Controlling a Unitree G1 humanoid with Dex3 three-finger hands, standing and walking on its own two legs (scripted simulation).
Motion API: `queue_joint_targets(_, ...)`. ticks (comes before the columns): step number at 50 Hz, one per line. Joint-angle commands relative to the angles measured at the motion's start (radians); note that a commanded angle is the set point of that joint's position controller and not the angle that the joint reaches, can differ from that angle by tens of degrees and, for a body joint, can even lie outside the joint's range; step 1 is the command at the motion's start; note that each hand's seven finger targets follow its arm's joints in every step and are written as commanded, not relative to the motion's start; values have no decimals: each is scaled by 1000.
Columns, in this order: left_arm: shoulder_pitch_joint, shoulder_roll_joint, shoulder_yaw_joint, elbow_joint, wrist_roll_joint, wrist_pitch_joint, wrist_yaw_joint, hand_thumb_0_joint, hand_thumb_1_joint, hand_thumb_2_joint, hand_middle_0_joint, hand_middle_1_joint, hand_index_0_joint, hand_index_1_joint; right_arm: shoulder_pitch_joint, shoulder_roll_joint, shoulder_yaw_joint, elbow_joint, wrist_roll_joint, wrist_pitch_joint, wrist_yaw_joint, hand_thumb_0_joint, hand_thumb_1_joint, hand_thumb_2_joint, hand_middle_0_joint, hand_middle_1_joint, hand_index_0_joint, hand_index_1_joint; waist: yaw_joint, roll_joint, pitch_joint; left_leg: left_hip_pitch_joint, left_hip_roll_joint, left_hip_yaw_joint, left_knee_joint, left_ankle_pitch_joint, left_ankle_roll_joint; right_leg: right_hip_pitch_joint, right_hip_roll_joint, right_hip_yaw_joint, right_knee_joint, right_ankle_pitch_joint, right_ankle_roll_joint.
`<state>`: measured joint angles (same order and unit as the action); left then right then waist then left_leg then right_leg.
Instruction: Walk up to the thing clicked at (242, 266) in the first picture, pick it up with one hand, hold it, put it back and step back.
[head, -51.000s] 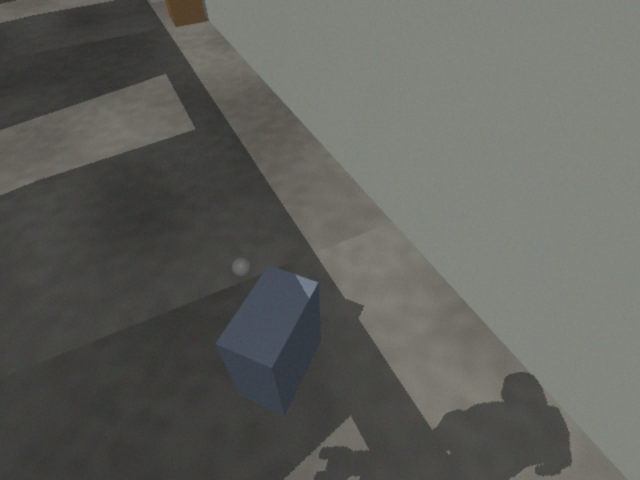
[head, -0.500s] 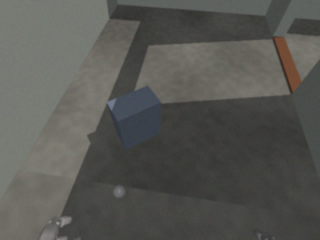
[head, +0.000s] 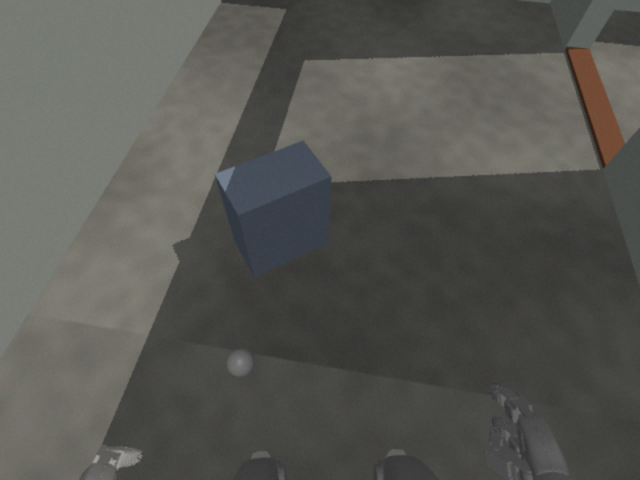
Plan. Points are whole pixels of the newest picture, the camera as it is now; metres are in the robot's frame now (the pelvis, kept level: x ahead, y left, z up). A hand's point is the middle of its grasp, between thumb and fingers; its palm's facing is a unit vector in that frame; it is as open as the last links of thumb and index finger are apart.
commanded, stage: rise first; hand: left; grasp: from above
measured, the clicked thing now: (240, 362) +0.47 +0.22 -0.66
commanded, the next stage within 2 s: none
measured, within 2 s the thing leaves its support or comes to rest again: neither
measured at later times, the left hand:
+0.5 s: hand (172, 434) +0.25 +0.27 -0.33, palm faces -0.43 -0.47 -0.77, open 14.1 cm
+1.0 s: hand (192, 390) +0.35 +0.28 -0.45, palm faces -0.48 -0.08 -0.88, open 14.1 cm
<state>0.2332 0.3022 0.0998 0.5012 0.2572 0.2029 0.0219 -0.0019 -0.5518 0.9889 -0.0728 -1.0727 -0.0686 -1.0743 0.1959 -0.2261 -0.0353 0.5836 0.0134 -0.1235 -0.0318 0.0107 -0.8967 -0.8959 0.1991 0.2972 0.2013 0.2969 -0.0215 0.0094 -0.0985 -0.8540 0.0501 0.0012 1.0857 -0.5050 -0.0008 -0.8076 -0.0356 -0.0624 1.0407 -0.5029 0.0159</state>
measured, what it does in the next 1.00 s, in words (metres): lowers itself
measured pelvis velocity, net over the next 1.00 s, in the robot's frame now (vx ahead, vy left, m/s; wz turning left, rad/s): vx -0.09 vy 0.00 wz -0.09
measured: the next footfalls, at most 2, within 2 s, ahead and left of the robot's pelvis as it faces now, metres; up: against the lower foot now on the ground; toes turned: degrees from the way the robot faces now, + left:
none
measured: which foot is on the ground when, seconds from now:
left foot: down 0.00-1.00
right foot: down 0.00-1.00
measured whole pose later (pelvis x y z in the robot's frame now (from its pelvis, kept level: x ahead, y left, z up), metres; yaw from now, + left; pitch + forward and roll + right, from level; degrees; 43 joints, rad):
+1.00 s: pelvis -0.09 +0.00 -0.31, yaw -5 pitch +34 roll -7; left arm -0.78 0.70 0.10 1.22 1.14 -0.22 0.24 0.00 -0.54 1.03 -0.07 -1.06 -0.07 -1.06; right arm 0.16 -0.26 -0.03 0.75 -0.06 -0.05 0.07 0.01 -0.89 -0.90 0.20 0.30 0.20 0.30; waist -0.14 0.00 -0.11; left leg -2.16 0.06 -0.09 2.20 -0.64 0.02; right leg -2.08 -0.04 -0.08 2.14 -0.65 0.01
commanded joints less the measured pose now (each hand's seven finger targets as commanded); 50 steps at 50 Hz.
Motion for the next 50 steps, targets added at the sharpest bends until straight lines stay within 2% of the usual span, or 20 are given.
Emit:
queue_joint_targets(1, -42, 176, 57, -142, 32, -9, 16, 0, -564, 971, -62, -1082, -65, -1078, 8, -158, -54, -131, -5, -65, -14, 0, -889, -897, 200, 300, 200, 300, -24, 45, -196, 114, -26, -24, -103, 255, 6, 9, 39, 16, -74, 210, -34)
queue_joint_targets(4, -122, 180, 46, -87, 75, -43, 20, 0, -524, 946, -55, -1086, -67, -1073, -1, -156, -51, -127, -14, -88, -11, 0, -871, -892, 200, 300, 200, 300, -42, 51, -191, 21, -24, -24, -13, 210, 7, -112, 38, 19, 20, 170, -36)
queue_joint_targets(6, -178, 213, 65, -48, 122, -86, 26, 0, -530, 958, -49, -1084, -57, -1075, -12, -159, -52, -125, -19, -104, -6, 0, -862, -890, 200, 300, 200, 300, -38, 58, -217, -62, -31, -22, 66, 172, 7, -195, 38, 23, 103, 139, -36)
queue_joint_targets(7, -206, 204, 48, -41, 139, -112, 27, 0, -527, 956, -46, -1094, -55, -1085, -21, -161, -54, -122, -20, -111, -2, 0, -854, -888, 200, 300, 199, 300, -36, 68, -244, -91, -34, -22, 97, 163, 4, -241, 36, 26, 144, 128, -37)
queue_joint_targets(9, -222, 241, 68, -40, 189, -157, 40, 0, -533, 957, -63, -1095, -70, -1087, -26, -176, -59, -119, -18, -121, 4, 0, -867, -892, 200, 300, 199, 300, -18, 87, -330, -125, -37, -24, 157, 164, 4, -295, 35, 28, 219, 127, -41)
queue_joint_targets(11, -255, 225, 28, -74, 231, -191, 51, 0, -540, 967, -70, -1097, -74, -1094, -22, -189, -67, -112, -14, -126, 12, 0, -867, -892, 200, 300, 199, 300, -24, 104, -429, -129, -35, -35, 213, 200, 0, -355, 36, 26, 291, 153, -42)
queue_joint_targets(14, -339, 283, 57, 8, 297, -222, 77, 0, -550, 988, -60, -1105, -61, -1104, -25, -208, -74, -80, -7, -122, 21, 0, -867, -893, 200, 300, 200, 300, -28, 97, -479, -220, -33, -54, 312, 234, 1, -467, 34, 21, 399, 175, -43)
queue_joint_targets(17, -401, 365, 99, 64, 362, -241, 105, 0, -556, 985, -56, -1110, -62, -1106, -29, -219, -84, -50, -5, -109, 31, 0, -883, -897, 200, 300, 200, 300, 2, 102, -540, -309, -39, -47, 403, 260, 7, -532, 33, 26, 478, 193, -47)
queue_joint_targets(21, -554, 381, 83, 114, 434, -260, 123, 0, -584, 1019, -62, -1094, -58, -1099, -16, -220, -95, -24, -4, -90, 43, 0, -894, -900, 200, 300, 200, 300, -2, 85, -604, -423, -45, -33, 487, 178, 13, -592, 33, 29, 525, 142, -46)
queue_joint_targets(25, -756, 472, 89, 186, 512, -292, 123, 0, -589, 1025, -67, -1095, -63, -1102, 9, -225, -101, 13, -11, -74, 48, 0, -898, -902, 200, 300, 200, 300, -19, 59, -682, -539, -43, -15, 608, 119, 23, -637, 36, 31, 587, 99, -41)
queue_joint_targets(27, -844, 476, 67, 266, 547, -322, 122, 0, -537, 1016, -52, -1095, -55, -1094, 24, -222, -99, 35, -17, -68, 54, 0, -860, -892, 199, 300, 200, 300, -42, 11, -660, -638, -45, -13, 658, 65, 28, -663, 35, 29, 615, 62, -38)
queue_joint_targets(30, -972, 546, 70, 334, 601, -371, 126, 0, -529, 1017, -62, -1082, -65, -1081, 33, -229, -98, 50, -28, -60, 57, 0, -864, -893, 200, 300, 200, 300, -45, 4, -636, -740, -45, -9, 707, -50, 31, -734, 37, 26, 643, -63, -37)
queue_joint_targets(33, -1071, 597, 77, 317, 653, -409, 145, 0, -540, 1029, -57, -1096, -62, -1094, 48, -234, -97, 58, -38, -48, 59, 0, -869, -895, 200, 300, 200, 300, -34, 75, -729, -696, -44, -7, 733, -59, 24, -762, 39, 18, 674, -88, -42)
queue_joint_targets(34, -1059, 574, 63, 390, 672, -411, 149, 0, -559, 1049, -48, -1093, -47, -1097, 52, -237, -93, 70, -39, -43, 61, 0, -862, -894, 200, 300, 200, 300, -47, 86, -680, -717, -43, -16, 735, -85, 21, -815, 39, 6, 695, -109, -45)
queue_joint_targets(37, -1111, 634, 86, 449, 723, -422, 175, 0, -552, 1042, -44, -1100, -49, -1097, 65, -246, -88, 89, -47, -21, 65, 0, -870, -896, 200, 300, 200, 300, -48, 91, -652, -753, -43, -32, 755, -117, 23, -872, 43, -10, 735, -133, -48)
queue_joint_targets(38, -1136, 630, 72, 460, 744, -424, 180, 0, -548, 1042, -42, -1096, -47, -1093, 66, -244, -87, 90, -50, -13, 66, 0, -861, -893, 200, 300, 200, 300, -56, 119, -641, -766, -43, -32, 761, -132, 22, -905, 43, -15, 751, -143, -51)
queue_joint_targets(39, -1173, 667, 90, 442, 758, -429, 190, 0, -556, 1044, -45, -1087, -48, -1086, 74, -246, -85, 89, -51, -5, 69, 0, -871, -896, 200, 300, 200, 300, -55, 139, -676, -755, -45, -26, 774, -117, 24, -890, 43, -16, 760, -130, -51)
queue_joint_targets(44, -1245, 694, 81, 526, 836, -432, 243, 0, -558, 1038, -52, -1045, -53, -1044, 84, -246, -72, 101, -65, 39, 80, 0, -887, -899, 200, 299, 200, 299, -84, 139, -660, -813, -48, -26, 833, -89, 32, -937, 48, -30, 809, -102, -51)
queue_joint_targets(46, -1254, 672, 57, 576, 860, -433, 254, 0, -560, 1033, -54, -1031, -55, -1031, 85, -251, -69, 115, -71, 49, 85, 0, -893, -900, 200, 299, 200, 299, -95, 170, -613, -805, -43, -47, 832, -112, 26, -1014, 45, -44, 845, -111, -57)
queue_joint_targets(50, -1336, 682, 38, 592, 913, -444, 271, 0, -559, 1026, -58, -1011, -58, -1010, 102, -267, -68, 125, -83, 66, 95, 0, -901, -902, 200, 299, 200, 299, -119, 228, -624, -783, -40, -68, 855, -92, 19, -1080, 41, -58, 897, -77, -60)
